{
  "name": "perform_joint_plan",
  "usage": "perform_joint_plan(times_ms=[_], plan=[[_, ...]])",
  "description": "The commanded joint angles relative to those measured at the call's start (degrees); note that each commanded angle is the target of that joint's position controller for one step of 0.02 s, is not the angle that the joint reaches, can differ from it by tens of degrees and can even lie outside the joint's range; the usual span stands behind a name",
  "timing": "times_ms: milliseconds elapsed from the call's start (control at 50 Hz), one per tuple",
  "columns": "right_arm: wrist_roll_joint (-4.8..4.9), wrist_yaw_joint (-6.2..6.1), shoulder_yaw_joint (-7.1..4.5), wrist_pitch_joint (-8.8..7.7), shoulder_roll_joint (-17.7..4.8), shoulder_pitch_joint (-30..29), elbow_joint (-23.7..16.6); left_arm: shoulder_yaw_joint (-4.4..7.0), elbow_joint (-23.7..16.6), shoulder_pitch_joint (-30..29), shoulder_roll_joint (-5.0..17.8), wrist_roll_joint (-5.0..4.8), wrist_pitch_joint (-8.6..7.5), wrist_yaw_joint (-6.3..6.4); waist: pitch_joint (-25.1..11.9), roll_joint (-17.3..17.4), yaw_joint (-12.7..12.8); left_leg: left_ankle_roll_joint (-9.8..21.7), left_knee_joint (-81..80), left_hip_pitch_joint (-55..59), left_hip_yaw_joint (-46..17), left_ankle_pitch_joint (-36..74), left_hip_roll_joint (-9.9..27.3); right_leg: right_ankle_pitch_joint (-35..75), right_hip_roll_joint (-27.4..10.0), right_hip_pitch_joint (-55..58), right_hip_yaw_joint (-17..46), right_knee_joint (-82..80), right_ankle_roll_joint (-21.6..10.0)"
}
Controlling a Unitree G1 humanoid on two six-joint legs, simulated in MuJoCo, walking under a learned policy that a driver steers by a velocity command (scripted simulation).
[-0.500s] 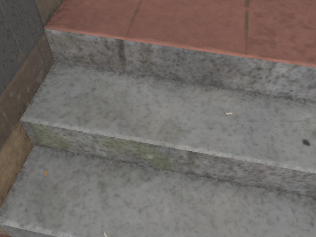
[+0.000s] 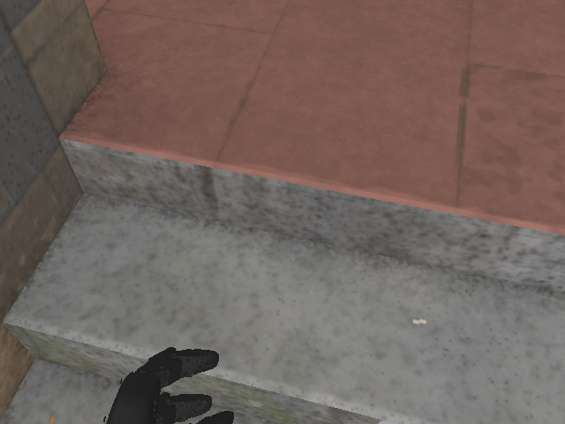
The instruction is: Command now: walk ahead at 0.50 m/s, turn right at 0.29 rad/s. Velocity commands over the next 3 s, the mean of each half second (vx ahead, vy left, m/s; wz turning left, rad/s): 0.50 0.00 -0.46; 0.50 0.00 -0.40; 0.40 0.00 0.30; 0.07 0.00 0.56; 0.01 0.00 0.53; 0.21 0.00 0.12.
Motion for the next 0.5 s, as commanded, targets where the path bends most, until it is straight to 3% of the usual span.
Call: perform_joint_plan(times_ms=[20, 40, 60, 80, 100, 120, 140, 160, 180, 200, 220, 240, 260, 280, 320, 340, 360, 380, 420, 440, 460, 480, 500], plan=[[-0.60, 0.95, -2.99, -1.77, -10.5, -3.9, -7.1, 6.53, 7.8, 25.5, 15.8, 0.37, -0.50, -0.21, -15.4, -5.6, 11.8, 1.9, 52.5, -24.0, 0.7, 54.0, 3.5, -4.9, 0.2, 47.5, 25.4, -32.0, -6.6], [-4.13, 3.44, -2.74, -2.05, -7.5, -2.4, -10.7, 8.91, 9.4, 24.9, 23.0, -1.13, 1.13, 1.31, -21.7, -28.2, 7.7, -1.2, 77.6, -39.2, -0.6, 3.3, -8.7, 1.2, -11.9, 52.6, 66.8, -58.5, -13.1], [-6.85, 4.65, -1.71, -2.18, -4.6, -1.8, -12.4, 8.66, 8.7, 18.4, 19.0, -1.76, 0.43, 1.43, -17.6, -13.1, 2.8, -0.9, 88.3, -45.4, -7.3, 3.9, -4.5, -6.1, -13.5, 48.9, 70.3, -59.8, -11.8], [-6.34, 4.85, -0.90, -2.12, -2.5, -7.1, -14.6, 7.86, 10.3, 15.5, 14.8, -1.48, -0.36, 1.24, -7.7, -5.3, 2.0, -1.0, 93.9, -50.3, -4.3, 4.5, -3.7, -17.4, -11.3, 38.8, 64.4, -58.0, -12.0], [-6.23, 3.96, 0.31, -1.78, 1.6, -10.8, -17.0, 7.01, 14.2, 16.4, 10.5, -0.56, -1.06, 0.90, 0.1, 0.5, -0.3, -0.1, 98.1, -55.0, -3.3, 3.6, -2.2, -18.1, -9.9, 30.6, 56.2, -56.1, -9.5], [-6.46, 3.15, 1.30, -1.57, 3.8, -13.4, -19.9, 6.04, 16.5, 17.2, 6.5, 0.39, -2.55, 0.85, 2.5, 2.7, -1.9, 0.8, 97.3, -57.4, -3.8, 3.2, -0.3, -11.1, -7.7, 26.2, 47.1, -54.3, -7.6], [-5.69, 2.40, 1.85, -0.78, 5.1, -13.8, -20.6, 5.64, 18.5, 17.6, 4.7, 0.91, -3.48, 0.39, 2.6, -0.7, -2.5, 1.6, 104.2, -60.7, -2.8, 0.6, -0.6, -6.5, -6.1, 26.3, 41.4, -54.7, -6.6], [-5.03, 1.70, 2.13, 0.13, 5.2, -13.6, -21.2, 5.51, 20.2, 17.8, 4.5, 0.28, -4.69, -0.21, 3.5, -1.5, -3.8, 2.1, 104.6, -63.1, -2.9, 0.8, 0.4, -0.2, -4.6, 25.8, 34.5, -54.5, -5.0], [-5.88, 1.17, 2.84, 0.73, 7.1, -14.1, -22.0, 5.90, 22.4, 20.3, 5.4, -0.88, -5.38, -1.13, 3.0, -2.2, -4.4, 2.5, 104.6, -65.9, -2.4, 0.8, 1.5, 3.4, -2.6, 27.4, 29.6, -53.1, -3.7], [-5.47, 1.00, 3.11, 1.01, 7.3, -15.2, -22.5, 5.75, 23.6, 21.9, 5.4, -1.18, -5.89, -1.77, 3.2, -2.5, -3.9, 2.2, 105.2, -69.4, -1.3, 0.1, 1.8, 4.1, -2.3, 28.8, 27.7, -53.8, -3.7], [-5.50, 0.99, 3.26, 1.25, 6.4, -15.9, -23.1, 5.89, 22.5, 20.7, 6.2, -1.69, -6.20, -1.93, 4.1, -0.6, -4.5, 1.0, 96.0, -67.7, 0.0, 1.9, 3.3, 3.9, -1.0, 26.1, 25.3, -55.0, -2.9], [-5.35, 0.91, 2.76, 1.47, 5.1, -17.2, -22.8, 5.69, 21.6, 21.2, 6.0, -1.69, -6.55, -1.73, 4.0, 0.9, -3.0, 0.1, 94.5, -67.1, 3.1, 5.0, 2.9, 9.2, -0.4, 25.5, 24.7, -55.3, -2.6], [-5.47, 1.03, 2.57, 1.37, 4.9, -18.7, -23.2, 5.66, 21.0, 22.1, 6.8, -1.75, -6.86, -1.26, 3.4, 0.5, -2.2, -1.1, 92.2, -67.4, 4.3, 7.7, 3.0, 15.5, -0.5, 26.2, 25.5, -55.4, -2.8], [-4.90, 0.72, 2.75, 1.25, 6.9, -20.7, -23.6, 5.97, 22.0, 27.0, 7.7, -1.07, -6.84, -0.57, 1.5, -4.0, 0.3, -1.5, 102.5, -74.6, 6.5, 4.5, 1.6, 20.5, -2.5, 33.0, 29.1, -54.8, -5.2], [-5.42, 0.63, 3.01, 1.09, 8.5, -25.3, -26.3, 7.10, 22.8, 32.5, 10.4, -0.64, -6.75, -0.04, 0.5, -6.1, 3.4, -1.2, 111.7, -88.7, 5.1, -3.4, 2.4, 17.7, -5.1, 46.0, 34.7, -56.4, -6.5], [-5.25, 0.52, 3.46, 0.89, 9.3, -30.1, -28.8, 7.11, 23.1, 34.4, 10.5, -0.77, -6.63, 0.07, 2.0, -6.4, 4.8, -1.0, 112.5, -94.0, 5.3, -8.1, 2.4, 17.3, -5.8, 49.8, 35.6, -57.6, -6.3], [-5.69, 0.70, 4.36, 0.40, 10.8, -36.8, -31.4, 6.91, 24.0, 36.6, 9.6, -0.74, -6.58, 0.28, 4.4, -6.3, 6.6, -0.6, 111.9, -99.5, 6.5, -11.7, 2.6, 19.0, -6.1, 53.0, 35.9, -59.0, -5.8], [-5.93, 1.07, 5.63, 0.33, 12.6, -42.3, -34.3, 6.76, 25.2, 40.1, 7.9, -1.13, -5.99, 0.60, 4.7, -5.5, 8.4, -0.8, 105.8, -97.1, 8.0, -13.1, 2.2, 21.5, -4.5, 52.4, 34.9, -61.6, -4.8], [-5.32, 1.73, 5.60, 0.45, 11.2, -44.9, -36.6, 6.81, 26.0, 41.9, 7.6, -0.90, -5.42, 1.86, 4.4, -7.0, 9.2, -1.1, 97.5, -94.3, 8.7, -14.4, 1.7, 31.8, -5.4, 55.5, 34.5, -64.9, -5.7], [-5.03, 2.40, 6.02, 1.03, 11.2, -44.0, -37.1, 7.27, 24.3, 40.7, 8.5, -2.10, -5.11, 2.84, 1.8, -5.9, 8.7, -0.8, 85.0, -82.6, 9.3, -14.1, 2.4, 41.0, -7.4, 54.5, 32.8, -72.2, -6.9], [-4.93, 2.49, 5.75, 1.75, 10.2, -45.0, -38.1, 7.45, 24.5, 40.8, 9.0, -2.08, -4.52, 3.33, 0.5, -5.7, 8.8, -0.9, 78.7, -75.1, 10.8, -15.7, 1.3, 46.4, -7.8, 54.7, 31.1, -74.3, -6.5], [-3.79, 2.81, 5.42, 1.91, 10.2, -40.6, -36.7, 7.34, 21.6, 37.3, 9.2, -2.11, -4.74, 3.42, -2.2, -6.2, 6.0, 0.4, 69.4, -64.2, 11.8, -15.8, 0.1, 58.8, -7.7, 54.5, 26.6, -72.7, -6.3], [-2.53, 2.00, 4.35, 1.92, 8.9, -28.7, -32.9, 7.28, 19.2, 31.1, 8.8, -1.68, -4.74, 3.50, -11.1, -11.7, -2.6, 2.7, 62.9, -39.1, 12.9, -15.5, -5.2, 96.2, -5.1, 47.1, 19.8, -64.8, -5.3]])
